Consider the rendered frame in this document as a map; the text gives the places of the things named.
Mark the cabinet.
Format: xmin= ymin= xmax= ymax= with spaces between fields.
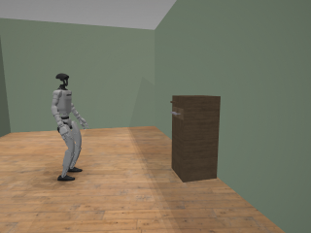
xmin=171 ymin=95 xmax=221 ymax=183

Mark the left robot hand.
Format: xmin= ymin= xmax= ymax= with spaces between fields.
xmin=79 ymin=118 xmax=88 ymax=130

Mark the robot right forearm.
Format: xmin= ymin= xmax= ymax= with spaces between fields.
xmin=52 ymin=106 xmax=65 ymax=128

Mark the humanoid robot torso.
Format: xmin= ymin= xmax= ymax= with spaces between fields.
xmin=57 ymin=88 xmax=72 ymax=127

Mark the right robot hand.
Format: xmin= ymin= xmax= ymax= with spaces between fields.
xmin=59 ymin=126 xmax=73 ymax=143

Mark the robot left forearm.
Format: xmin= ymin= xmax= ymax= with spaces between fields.
xmin=71 ymin=106 xmax=82 ymax=120

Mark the robot left shin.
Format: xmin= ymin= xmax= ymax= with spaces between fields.
xmin=70 ymin=148 xmax=82 ymax=169

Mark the drawer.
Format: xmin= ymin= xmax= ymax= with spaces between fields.
xmin=172 ymin=107 xmax=185 ymax=120

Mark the right robot upper arm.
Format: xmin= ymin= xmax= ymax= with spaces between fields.
xmin=51 ymin=90 xmax=62 ymax=112

